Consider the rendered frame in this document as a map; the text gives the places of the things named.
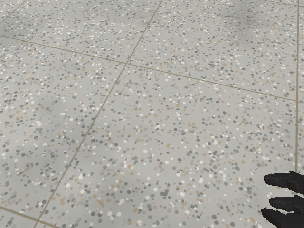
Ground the robot right hand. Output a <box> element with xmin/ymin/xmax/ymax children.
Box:
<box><xmin>261</xmin><ymin>171</ymin><xmax>304</xmax><ymax>228</ymax></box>

